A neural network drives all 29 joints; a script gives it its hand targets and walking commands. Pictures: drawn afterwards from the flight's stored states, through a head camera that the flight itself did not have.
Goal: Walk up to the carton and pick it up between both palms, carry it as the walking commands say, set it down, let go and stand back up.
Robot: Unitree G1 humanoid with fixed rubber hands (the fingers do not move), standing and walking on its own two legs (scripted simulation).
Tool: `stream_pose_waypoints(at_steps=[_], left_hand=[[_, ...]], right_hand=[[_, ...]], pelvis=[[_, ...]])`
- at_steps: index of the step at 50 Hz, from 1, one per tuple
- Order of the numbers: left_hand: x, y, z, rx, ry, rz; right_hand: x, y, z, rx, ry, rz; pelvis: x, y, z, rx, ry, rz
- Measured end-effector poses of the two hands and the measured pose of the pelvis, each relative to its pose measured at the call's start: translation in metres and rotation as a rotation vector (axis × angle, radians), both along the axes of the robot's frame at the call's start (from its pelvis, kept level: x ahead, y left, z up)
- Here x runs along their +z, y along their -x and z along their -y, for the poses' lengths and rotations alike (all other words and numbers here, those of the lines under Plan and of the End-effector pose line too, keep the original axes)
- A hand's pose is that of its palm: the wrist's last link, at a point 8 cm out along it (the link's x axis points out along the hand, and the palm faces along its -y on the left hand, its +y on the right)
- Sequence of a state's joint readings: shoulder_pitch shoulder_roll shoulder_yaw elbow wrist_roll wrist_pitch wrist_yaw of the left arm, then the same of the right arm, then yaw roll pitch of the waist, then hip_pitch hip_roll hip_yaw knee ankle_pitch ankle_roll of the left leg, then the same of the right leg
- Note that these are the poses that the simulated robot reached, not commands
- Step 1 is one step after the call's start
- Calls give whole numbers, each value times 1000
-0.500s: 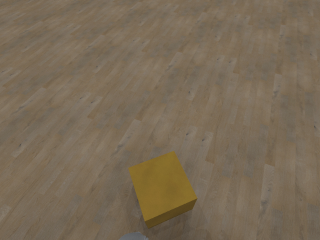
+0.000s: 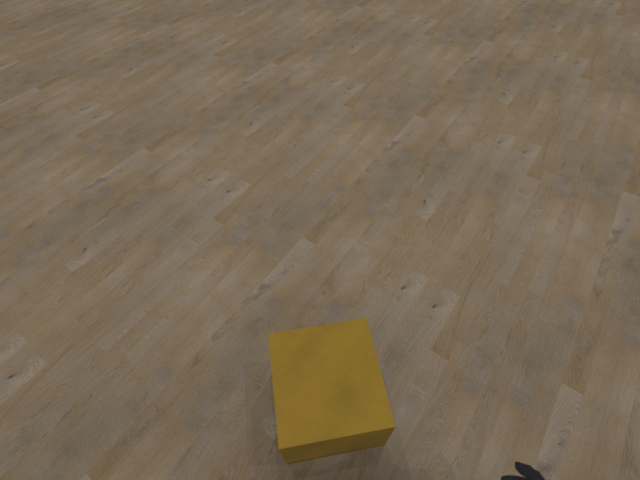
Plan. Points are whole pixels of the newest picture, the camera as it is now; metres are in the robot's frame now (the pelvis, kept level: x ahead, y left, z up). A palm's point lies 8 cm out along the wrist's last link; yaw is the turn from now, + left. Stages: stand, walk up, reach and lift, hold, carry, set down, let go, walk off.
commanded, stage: walk up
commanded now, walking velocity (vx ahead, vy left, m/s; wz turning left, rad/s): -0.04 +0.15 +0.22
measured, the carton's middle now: (327, 390) +0.41 +0.01 -0.65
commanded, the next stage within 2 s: stand in 1.60 s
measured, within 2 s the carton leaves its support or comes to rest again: neither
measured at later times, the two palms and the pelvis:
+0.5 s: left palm out of the picture +0.03 +0.35 -0.13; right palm out of the picture +0.09 -0.17 -0.08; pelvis -0.01 +0.08 +0.02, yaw +4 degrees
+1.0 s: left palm out of the picture +0.06 +0.26 -0.09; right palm out of the picture -0.01 -0.26 -0.13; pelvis -0.02 +0.00 +0.02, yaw +3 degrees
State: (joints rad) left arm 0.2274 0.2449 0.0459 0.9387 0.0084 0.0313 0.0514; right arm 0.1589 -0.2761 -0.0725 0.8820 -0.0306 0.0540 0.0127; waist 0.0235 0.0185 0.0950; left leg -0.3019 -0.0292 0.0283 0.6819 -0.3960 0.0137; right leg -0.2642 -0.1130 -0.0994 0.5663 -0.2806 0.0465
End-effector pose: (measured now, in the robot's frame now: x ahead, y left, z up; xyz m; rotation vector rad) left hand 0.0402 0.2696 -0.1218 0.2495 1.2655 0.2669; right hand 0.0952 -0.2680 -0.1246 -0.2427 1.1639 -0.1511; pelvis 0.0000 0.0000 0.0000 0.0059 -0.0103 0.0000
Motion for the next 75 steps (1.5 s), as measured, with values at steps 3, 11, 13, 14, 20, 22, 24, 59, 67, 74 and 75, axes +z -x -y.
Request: stream_pose_waypoints(at_steps=[3,11,13,14,20,22,24,59,67,74,75], left_hand=[[17,16,-8,30,-47,-7],[36,30,-44,38,-94,-15],[32,29,-57,40,-88,-5],[29,29,-65,44,-80,0],[-5,23,-92,39,21,6],[-7,19,-88,36,66,8],[-8,16,-83,23,104,3],[11,-6,5,11,46,106],[-4,43,-1,70,75,-4],[-3,70,40,75,97,-16],[-5,75,46,76,89,-16]], right_hand=[[-4,0,1,14,-21,-24],[8,-13,-25,37,-62,15],[11,-18,-38,57,-59,27],[13,-21,-46,67,-55,35],[27,-13,-85,104,20,61],[35,-4,-92,97,35,39],[41,3,-96,83,49,31],[-2,67,-19,2,-31,-107],[35,57,12,37,100,-58],[23,49,35,63,66,-41],[16,49,37,64,51,-43]], pelvis=[[5,2,-2,9,-9,2],[15,6,-22,21,-45,-23],[14,9,-32,31,-41,-28],[13,10,-38,37,-37,-30],[7,15,-68,70,15,-19],[13,15,-73,71,29,-15],[18,15,-76,68,42,-13],[11,28,-3,110,16,13],[18,46,13,121,47,-5],[14,47,34,115,11,-2],[11,48,38,112,-4,-2]])
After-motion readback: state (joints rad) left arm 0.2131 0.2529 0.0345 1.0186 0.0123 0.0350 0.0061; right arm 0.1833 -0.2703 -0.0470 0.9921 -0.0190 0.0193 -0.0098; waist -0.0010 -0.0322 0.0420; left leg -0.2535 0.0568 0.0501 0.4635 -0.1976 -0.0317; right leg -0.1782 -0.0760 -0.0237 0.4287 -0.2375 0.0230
